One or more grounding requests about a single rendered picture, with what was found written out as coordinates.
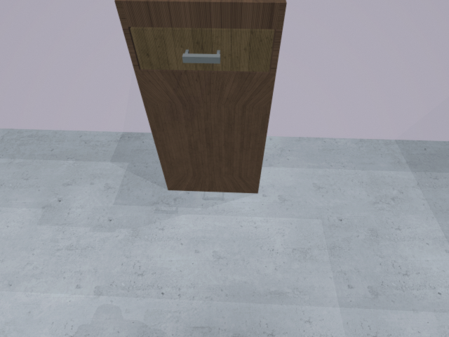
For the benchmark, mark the handle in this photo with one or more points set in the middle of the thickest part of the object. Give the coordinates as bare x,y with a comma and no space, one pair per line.
201,58

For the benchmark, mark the cabinet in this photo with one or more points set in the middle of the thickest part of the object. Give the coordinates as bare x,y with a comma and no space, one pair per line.
209,127

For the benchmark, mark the drawer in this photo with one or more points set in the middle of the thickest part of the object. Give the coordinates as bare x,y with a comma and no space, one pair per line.
242,50

